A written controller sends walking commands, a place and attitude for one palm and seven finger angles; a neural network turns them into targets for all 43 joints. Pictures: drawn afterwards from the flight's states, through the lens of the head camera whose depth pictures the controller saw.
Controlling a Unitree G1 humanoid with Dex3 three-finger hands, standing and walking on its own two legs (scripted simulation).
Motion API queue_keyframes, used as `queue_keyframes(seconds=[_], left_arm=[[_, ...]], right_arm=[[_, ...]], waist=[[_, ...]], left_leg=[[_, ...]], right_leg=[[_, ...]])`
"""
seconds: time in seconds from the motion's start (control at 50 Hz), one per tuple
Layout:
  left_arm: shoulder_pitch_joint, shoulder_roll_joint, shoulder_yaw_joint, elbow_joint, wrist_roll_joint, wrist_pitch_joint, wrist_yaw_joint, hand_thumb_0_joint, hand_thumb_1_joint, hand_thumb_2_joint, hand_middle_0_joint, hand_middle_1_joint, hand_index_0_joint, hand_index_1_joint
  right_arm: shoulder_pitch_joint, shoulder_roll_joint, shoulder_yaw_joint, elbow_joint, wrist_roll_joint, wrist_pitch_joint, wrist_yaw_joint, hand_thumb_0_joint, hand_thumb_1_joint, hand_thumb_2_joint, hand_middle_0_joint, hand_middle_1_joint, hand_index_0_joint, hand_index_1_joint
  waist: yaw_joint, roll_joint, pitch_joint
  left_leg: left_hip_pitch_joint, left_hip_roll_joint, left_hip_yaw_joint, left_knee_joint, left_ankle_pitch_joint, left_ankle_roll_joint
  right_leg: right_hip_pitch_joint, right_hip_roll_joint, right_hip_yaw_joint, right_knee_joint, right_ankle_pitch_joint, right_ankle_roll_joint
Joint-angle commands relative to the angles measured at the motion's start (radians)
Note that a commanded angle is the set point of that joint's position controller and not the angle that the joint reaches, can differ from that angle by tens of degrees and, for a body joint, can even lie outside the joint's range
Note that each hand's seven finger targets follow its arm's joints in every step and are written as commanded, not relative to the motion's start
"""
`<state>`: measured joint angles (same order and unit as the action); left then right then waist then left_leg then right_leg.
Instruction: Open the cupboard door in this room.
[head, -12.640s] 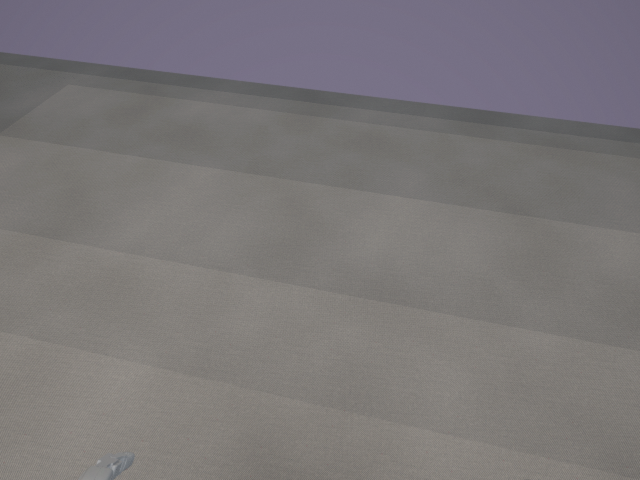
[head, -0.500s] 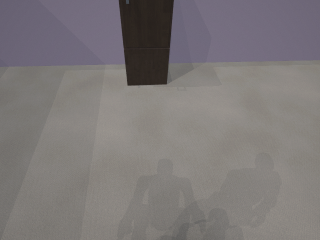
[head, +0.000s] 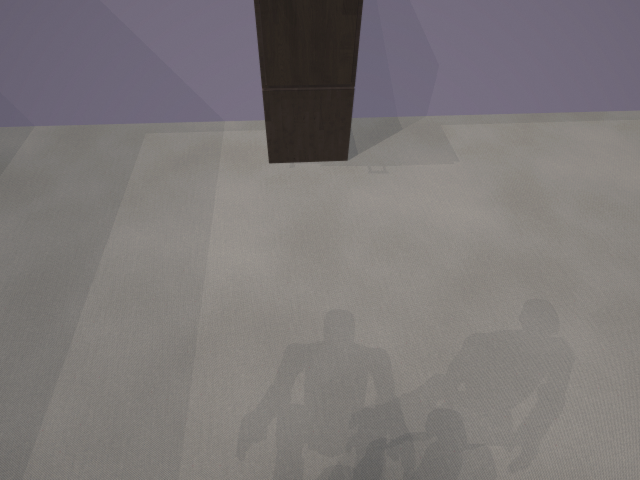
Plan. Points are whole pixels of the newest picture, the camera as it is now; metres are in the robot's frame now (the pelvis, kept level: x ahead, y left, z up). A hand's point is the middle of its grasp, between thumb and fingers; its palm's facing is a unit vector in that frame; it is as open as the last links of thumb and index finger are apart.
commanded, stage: stand and wait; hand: left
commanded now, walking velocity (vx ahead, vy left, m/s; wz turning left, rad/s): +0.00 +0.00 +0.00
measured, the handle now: out of the picture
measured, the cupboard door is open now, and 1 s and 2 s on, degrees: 0 0 0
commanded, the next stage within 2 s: turn or walk to find it in 0.18 s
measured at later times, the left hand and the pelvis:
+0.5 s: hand out of the picture +0.02 +0.17 -0.19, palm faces +0.13 -0.97 -0.19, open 7.4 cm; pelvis +0.00 -0.01 -0.01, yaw +5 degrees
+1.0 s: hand out of the picture -0.01 +0.16 -0.18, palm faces +0.25 -0.94 -0.22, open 7.4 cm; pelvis -0.01 -0.02 -0.01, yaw +14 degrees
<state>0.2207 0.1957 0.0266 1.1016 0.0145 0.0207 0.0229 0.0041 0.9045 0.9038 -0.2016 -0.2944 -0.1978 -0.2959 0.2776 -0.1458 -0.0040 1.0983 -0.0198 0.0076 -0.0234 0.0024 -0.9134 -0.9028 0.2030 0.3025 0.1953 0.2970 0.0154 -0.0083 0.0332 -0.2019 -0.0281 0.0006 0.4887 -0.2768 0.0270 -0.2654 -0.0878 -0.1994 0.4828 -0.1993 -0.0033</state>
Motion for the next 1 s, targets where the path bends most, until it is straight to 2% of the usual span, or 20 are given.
queue_keyframes(seconds=[0.0, 0.16, 0.26, 0.34, 0.38, 0.42, 0.48, 0.5, 0.52, 0.54, 0.56, 0.62, 0.7, 0.74, 0.78, 0.82, 0.84, 0.88, 0.92, 0.98], left_arm=[[0.066, 0.069, 0.000, -0.009, -0.005, -0.021, 0.009, 0.000, 0.900, 0.900, -0.200, -0.300, -0.200, -0.300], [0.071, 0.061, -0.004, 0.012, -0.007, -0.032, 0.011, 0.000, 0.900, 0.900, -0.200, -0.300, -0.200, -0.300], [0.062, 0.087, 0.016, -0.008, -0.006, -0.019, 0.017, 0.000, 0.900, 0.900, -0.200, -0.300, -0.200, -0.300], [0.058, 0.122, 0.035, -0.035, -0.002, -0.015, 0.018, 0.000, 0.900, 0.900, -0.200, -0.300, -0.200, -0.300], [0.049, 0.135, 0.041, -0.050, 0.001, -0.015, 0.020, 0.000, 0.900, 0.900, -0.200, -0.300, -0.200, -0.300], [0.022, 0.128, 0.040, -0.058, 0.007, -0.017, 0.020, 0.000, 0.900, 0.900, -0.200, -0.300, -0.200, -0.300], [-0.014, 0.114, 0.036, -0.065, 0.005, -0.013, 0.017, 0.000, 0.900, 0.900, -0.200, -0.300, -0.200, -0.300], [-0.019, 0.093, 0.029, -0.068, 0.001, -0.008, 0.014, 0.000, 0.900, 0.900, -0.200, -0.300, -0.200, -0.300], [-0.031, 0.063, 0.020, -0.071, -0.003, -0.004, 0.012, 0.000, 0.900, 0.900, -0.200, -0.300, -0.200, -0.300], [-0.033, 0.050, 0.014, -0.074, -0.003, -0.001, 0.010, 0.000, 0.900, 0.900, -0.200, -0.300, -0.200, -0.300], [-0.029, 0.048, 0.010, -0.069, 0.001, 0.001, 0.009, 0.000, 0.900, 0.900, -0.200, -0.300, -0.200, -0.300], [0.013, 0.038, 0.000, -0.039, 0.000, -0.002, 0.007, 0.000, 0.900, 0.900, -0.200, -0.300, -0.200, -0.300], [0.069, 0.042, -0.006, -0.011, -0.003, -0.019, 0.006, 0.000, 0.900, 0.900, -0.200, -0.300, -0.200, -0.300], [0.079, 0.087, 0.005, -0.010, -0.003, -0.027, 0.015, 0.000, 0.900, 0.900, -0.200, -0.300, -0.200, -0.300], [0.059, 0.120, 0.013, -0.025, -0.002, -0.023, 0.019, 0.000, 0.900, 0.900, -0.200, -0.300, -0.200, -0.300], [0.059, 0.150, 0.029, -0.041, 0.000, -0.022, 0.017, 0.000, 0.900, 0.900, -0.200, -0.300, -0.200, -0.300], [0.053, 0.160, 0.031, -0.051, 0.002, -0.020, 0.017, 0.000, 0.900, 0.900, -0.200, -0.300, -0.200, -0.300], [0.040, 0.164, 0.039, -0.078, 0.010, -0.018, 0.017, 0.000, 0.900, 0.900, -0.200, -0.300, -0.200, -0.300], [0.019, 0.167, 0.044, -0.096, 0.016, -0.021, 0.016, 0.000, 0.900, 0.900, -0.200, -0.300, -0.200, -0.300], [0.004, 0.193, 0.057, -0.113, 0.021, -0.022, 0.016, 0.000, 0.900, 0.900, -0.200, -0.300, -0.200, -0.300]], right_arm=[[0.024, -0.122, -0.022, -0.035, 0.009, -0.026, -0.005, 0.000, -0.900, -0.900, 0.200, 0.300, 0.200, 0.300], [0.055, -0.099, -0.015, -0.002, 0.009, -0.028, -0.008, 0.000, -0.900, -0.900, 0.200, 0.300, 0.200, 0.300], [0.041, -0.110, -0.024, -0.017, 0.009, -0.013, -0.005, 0.000, -0.900, -0.900, 0.200, 0.300, 0.200, 0.300], [0.042, -0.111, -0.037, -0.042, 0.007, 0.001, -0.002, 0.000, -0.900, -0.900, 0.200, 0.300, 0.200, 0.300], [0.039, -0.098, -0.044, -0.051, 0.005, 0.009, -0.001, 0.000, -0.900, -0.900, 0.200, 0.300, 0.200, 0.300], [0.040, -0.087, -0.047, -0.054, 0.002, 0.013, 0.000, 0.000, -0.900, -0.900, 0.200, 0.300, 0.200, 0.300], [0.066, -0.078, -0.044, -0.044, 0.001, 0.007, 0.005, 0.000, -0.900, -0.900, 0.200, 0.300, 0.200, 0.300], [0.062, -0.096, -0.041, -0.042, -0.001, 0.001, 0.006, 0.000, -0.900, -0.900, 0.200, 0.300, 0.200, 0.300], [0.060, -0.127, -0.043, -0.042, -0.004, -0.008, 0.003, 0.000, -0.900, -0.900, 0.200, 0.300, 0.200, 0.300], [0.037, -0.154, -0.047, -0.046, -0.003, -0.014, -0.004, 0.000, -0.900, -0.900, 0.200, 0.300, 0.200, 0.300], [0.018, -0.160, -0.045, -0.045, -0.001, -0.020, -0.012, 0.000, -0.900, -0.900, 0.200, 0.300, 0.200, 0.300], [-0.001, -0.150, -0.040, -0.036, 0.001, -0.033, -0.024, 0.000, -0.900, -0.900, 0.200, 0.300, 0.200, 0.300], [-0.003, -0.156, -0.044, -0.028, 0.010, -0.030, -0.022, 0.000, -0.900, -0.900, 0.200, 0.300, 0.200, 0.300], [0.004, -0.141, -0.046, -0.034, 0.017, -0.026, -0.013, 0.000, -0.900, -0.900, 0.200, 0.300, 0.200, 0.300], [-0.001, -0.130, -0.047, -0.050, 0.016, -0.019, -0.002, 0.000, -0.900, -0.900, 0.200, 0.300, 0.200, 0.300], [-0.025, -0.127, -0.051, -0.067, 0.010, 0.000, -0.001, 0.000, -0.900, -0.900, 0.200, 0.300, 0.200, 0.300], [-0.040, -0.126, -0.054, -0.079, 0.007, 0.007, 0.001, 0.000, -0.900, -0.900, 0.200, 0.300, 0.200, 0.300], [-0.069, -0.131, -0.065, -0.096, 0.003, 0.020, 0.005, 0.000, -0.900, -0.900, 0.200, 0.300, 0.200, 0.300], [-0.092, -0.124, -0.067, -0.108, 0.006, 0.026, 0.013, 0.000, -0.900, -0.900, 0.200, 0.300, 0.200, 0.300], [-0.090, -0.103, -0.062, -0.123, 0.012, 0.020, 0.023, 0.000, -0.900, -0.900, 0.200, 0.300, 0.200, 0.300]], waist=[[0.015, 0.045, -0.004], [0.003, 0.003, 0.016], [0.007, 0.021, 0.036], [0.007, -0.052, -0.011], [0.006, -0.114, -0.035], [-0.002, -0.114, -0.036], [-0.028, -0.037, -0.023], [-0.028, 0.055, 0.001], [-0.029, 0.181, 0.023], [-0.018, 0.240, 0.039], [-0.016, 0.238, 0.050], [0.000, 0.185, 0.000], [0.012, 0.086, -0.053], [-0.001, 0.016, -0.069], [-0.009, -0.007, -0.035], [0.002, -0.198, -0.011], [0.006, -0.228, 0.010], [0.013, -0.219, 0.037], [0.008, -0.164, 0.059], [-0.001, -0.135, 0.022]], left_leg=[[-0.132, 0.150, -0.147, -0.181, 0.142, 0.011], [-0.066, 0.131, -0.087, -0.167, 0.168, -0.005], [-0.149, 0.124, -0.093, -0.115, 0.185, -0.008], [-0.180, 0.090, -0.042, 0.030, 0.142, -0.018], [-0.159, 0.081, 0.001, 0.147, 0.033, -0.030], [-0.140, 0.090, 0.010, 0.196, -0.082, -0.035], [-0.036, 0.131, -0.006, 0.063, 0.048, -0.025], [-0.044, 0.164, -0.092, -0.031, 0.085, -0.002], [-0.105, 0.221, -0.232, -0.164, 0.088, 0.032], [-0.120, 0.274, -0.327, -0.250, 0.105, 0.068], [-0.105, 0.290, -0.338, -0.272, 0.160, 0.097], [0.000, 0.283, -0.285, -0.216, 0.352, 0.136], [0.055, 0.198, -0.189, -0.100, 0.478, 0.072], [-0.032, 0.146, -0.136, -0.048, 0.412, 0.020], [-0.104, 0.100, -0.105, -0.040, 0.279, -0.010], [-0.137, 0.052, -0.025, 0.081, 0.136, -0.036], [-0.164, 0.044, -0.005, 0.150, 0.014, -0.042], [-0.208, 0.052, 0.004, 0.332, -0.183, -0.047], [-0.223, 0.075, 0.017, 0.450, -0.228, -0.053], [-0.191, 0.090, 0.053, 0.298, -0.191, -0.064]], right_leg=[[0.181, -0.064, 0.119, -0.074, 0.044, 0.013], [0.162, -0.083, 0.131, -0.116, 0.069, 0.002], [0.179, -0.106, 0.114, -0.064, 0.064, -0.004], [0.181, -0.202, 0.148, -0.093, 0.045, -0.054], [0.141, -0.275, 0.185, -0.143, 0.008, -0.098], [0.094, -0.297, 0.184, -0.152, 0.016, -0.121], [-0.022, -0.236, 0.101, -0.096, -0.084, -0.064], [-0.053, -0.154, 0.060, -0.033, -0.139, -0.019], [-0.022, -0.060, 0.030, 0.065, -0.130, 0.023], [-0.012, -0.012, 0.043, 0.147, -0.143, 0.036], [-0.028, -0.007, 0.086, 0.213, -0.207, 0.032], [-0.051, -0.008, 0.147, 0.229, -0.248, 0.029], [0.069, 0.002, 0.133, -0.052, -0.014, 0.045], [0.179, -0.065, 0.181, -0.065, 0.193, 0.024], [0.175, -0.131, 0.191, -0.042, 0.201, -0.003], [0.140, -0.211, 0.261, -0.116, 0.149, -0.062], [0.116, -0.254, 0.283, -0.146, 0.148, -0.101], [0.068, -0.303, 0.298, -0.172, 0.175, -0.155], [0.027, -0.313, 0.261, -0.169, 0.232, -0.166], [0.087, -0.291, 0.168, -0.071, 0.352, -0.134]])
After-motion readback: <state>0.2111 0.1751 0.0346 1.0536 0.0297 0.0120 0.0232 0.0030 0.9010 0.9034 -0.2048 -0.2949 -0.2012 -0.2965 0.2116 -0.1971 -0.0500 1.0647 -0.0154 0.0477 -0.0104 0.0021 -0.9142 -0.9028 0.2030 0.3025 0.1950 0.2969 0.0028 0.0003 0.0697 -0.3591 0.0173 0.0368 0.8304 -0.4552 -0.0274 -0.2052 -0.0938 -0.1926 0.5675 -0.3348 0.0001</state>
